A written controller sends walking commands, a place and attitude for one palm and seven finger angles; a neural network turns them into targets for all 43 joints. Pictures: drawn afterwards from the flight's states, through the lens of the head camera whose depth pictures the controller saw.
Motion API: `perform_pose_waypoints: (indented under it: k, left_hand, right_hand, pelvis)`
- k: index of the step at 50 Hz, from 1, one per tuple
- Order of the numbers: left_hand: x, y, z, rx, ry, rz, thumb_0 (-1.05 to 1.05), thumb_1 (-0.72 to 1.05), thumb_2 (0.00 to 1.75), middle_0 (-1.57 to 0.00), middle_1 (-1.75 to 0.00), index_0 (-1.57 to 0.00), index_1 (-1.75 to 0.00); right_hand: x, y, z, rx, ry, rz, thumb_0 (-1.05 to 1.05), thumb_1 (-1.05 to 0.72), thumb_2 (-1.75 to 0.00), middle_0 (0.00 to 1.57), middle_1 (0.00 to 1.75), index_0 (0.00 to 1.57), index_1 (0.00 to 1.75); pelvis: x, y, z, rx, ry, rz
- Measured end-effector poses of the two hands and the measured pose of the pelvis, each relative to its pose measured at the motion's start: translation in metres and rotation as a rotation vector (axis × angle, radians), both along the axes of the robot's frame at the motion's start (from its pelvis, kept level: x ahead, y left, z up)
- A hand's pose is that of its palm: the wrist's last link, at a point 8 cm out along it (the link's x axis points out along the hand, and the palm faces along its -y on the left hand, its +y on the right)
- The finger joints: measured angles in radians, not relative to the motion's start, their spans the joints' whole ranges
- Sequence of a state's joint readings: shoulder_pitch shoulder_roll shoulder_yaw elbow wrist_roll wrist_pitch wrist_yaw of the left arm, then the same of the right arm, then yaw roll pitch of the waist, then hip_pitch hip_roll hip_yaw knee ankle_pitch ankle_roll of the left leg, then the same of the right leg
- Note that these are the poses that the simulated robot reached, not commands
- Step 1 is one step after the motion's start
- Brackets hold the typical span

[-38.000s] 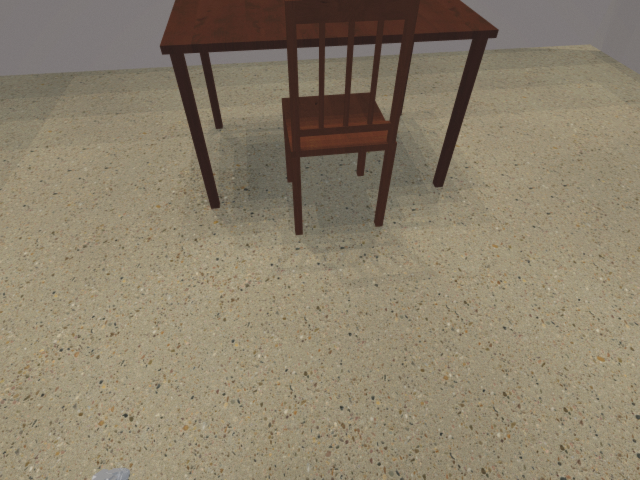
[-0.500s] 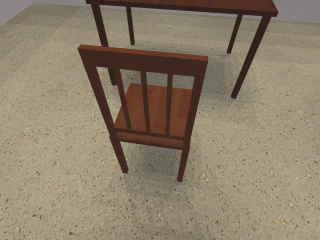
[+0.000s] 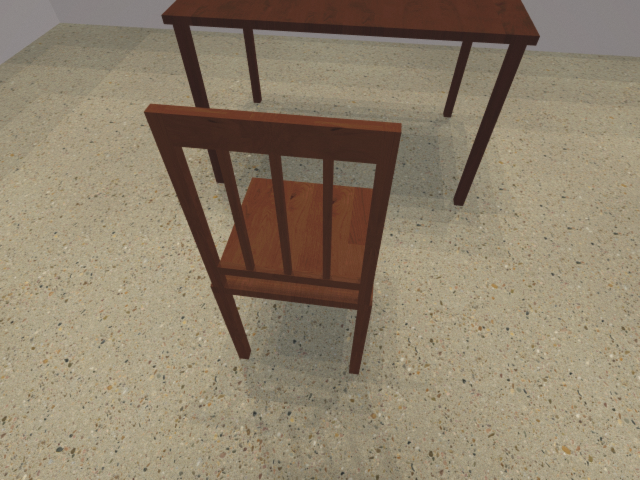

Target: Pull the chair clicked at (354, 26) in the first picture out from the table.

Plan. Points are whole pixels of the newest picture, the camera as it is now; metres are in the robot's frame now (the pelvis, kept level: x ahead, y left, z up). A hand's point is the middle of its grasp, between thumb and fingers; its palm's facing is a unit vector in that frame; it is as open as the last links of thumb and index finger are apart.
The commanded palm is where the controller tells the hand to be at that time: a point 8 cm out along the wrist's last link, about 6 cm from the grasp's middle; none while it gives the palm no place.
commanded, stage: look to check the result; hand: left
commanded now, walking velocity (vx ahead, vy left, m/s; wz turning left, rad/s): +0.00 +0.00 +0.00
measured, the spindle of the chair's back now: (282, 221) +0.57 +0.10 -0.08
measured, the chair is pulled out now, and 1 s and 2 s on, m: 0.60 0.60 0.60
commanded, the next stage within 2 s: stand and wait in 0.78 s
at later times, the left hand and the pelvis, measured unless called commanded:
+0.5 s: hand out of the picture +0.00 +0.16 -0.17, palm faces +0.01 -0.98 -0.18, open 7.4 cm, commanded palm none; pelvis +0.00 +0.00 +0.00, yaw +0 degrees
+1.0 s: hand out of the picture +0.00 +0.17 -0.17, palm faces +0.01 -0.98 -0.19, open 7.4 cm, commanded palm none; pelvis +0.00 +0.00 +0.00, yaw +0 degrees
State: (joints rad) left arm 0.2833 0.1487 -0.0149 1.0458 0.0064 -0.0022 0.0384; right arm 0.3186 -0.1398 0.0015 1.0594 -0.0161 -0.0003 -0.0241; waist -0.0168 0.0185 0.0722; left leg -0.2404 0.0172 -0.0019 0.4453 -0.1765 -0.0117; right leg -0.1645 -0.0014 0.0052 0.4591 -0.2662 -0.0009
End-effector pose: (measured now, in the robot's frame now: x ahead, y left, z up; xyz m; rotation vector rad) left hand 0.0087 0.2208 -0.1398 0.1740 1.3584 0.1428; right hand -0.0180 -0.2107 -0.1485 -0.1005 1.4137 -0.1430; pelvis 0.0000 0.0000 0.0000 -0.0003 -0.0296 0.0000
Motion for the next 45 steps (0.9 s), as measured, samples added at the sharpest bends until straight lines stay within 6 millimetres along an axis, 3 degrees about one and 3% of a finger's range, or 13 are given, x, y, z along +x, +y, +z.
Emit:
perform_pose_waypoints:
  k: [19, 45]
  left_hand:
    - [-0.014, -0.007, -0.002, -0.023, 0.046, 0.017, 0.0, 0.91, 0.9, -0.2, -0.3, -0.19, -0.3]
    - [-0.014, -0.005, -0.002, -0.022, 0.046, 0.022, 0.0, 0.9, 0.9, -0.2, -0.3, -0.19, -0.3]
  right_hand:
    - [0.001, 0.005, 0.001, 0.005, 0.01, 0.003, 0.01, -0.91, -0.9, 0.2, 0.3, 0.19, 0.3]
    - [0.003, 0.008, 0.001, 0.005, 0.009, 0.001, 0.01, -0.91, -0.9, 0.2, 0.3, 0.19, 0.3]
  pelvis:
    - [0.001, 0.001, 0.001, 0.0, 0.001, 0.001]
    - [0.003, 0.002, 0.001, 0.001, 0.003, 0.002]
